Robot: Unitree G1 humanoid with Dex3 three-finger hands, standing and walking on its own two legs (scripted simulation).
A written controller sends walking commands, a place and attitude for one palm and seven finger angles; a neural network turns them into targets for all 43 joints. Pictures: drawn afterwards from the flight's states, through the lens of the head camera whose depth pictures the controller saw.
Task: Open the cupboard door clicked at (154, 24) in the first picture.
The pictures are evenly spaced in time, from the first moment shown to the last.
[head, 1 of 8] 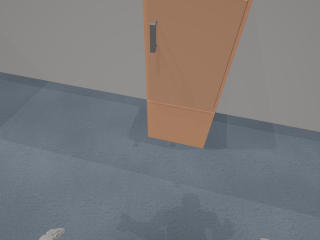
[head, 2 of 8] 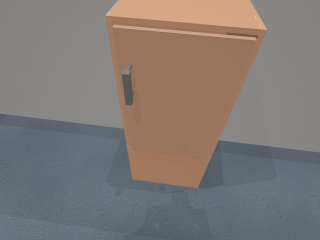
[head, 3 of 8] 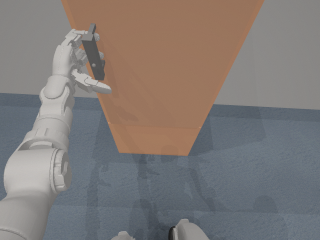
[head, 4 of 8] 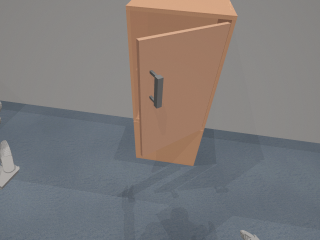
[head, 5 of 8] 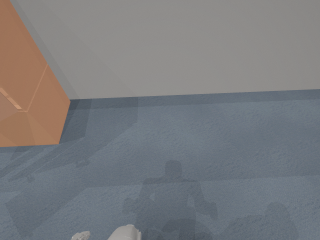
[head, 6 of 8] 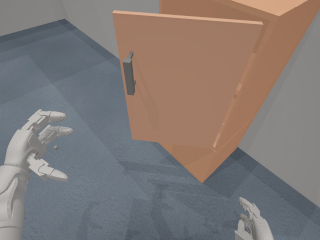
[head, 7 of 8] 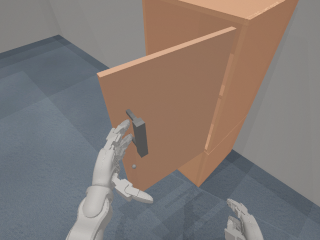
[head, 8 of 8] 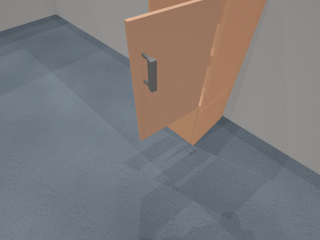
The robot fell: no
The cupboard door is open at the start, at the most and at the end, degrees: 0 80 80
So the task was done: yes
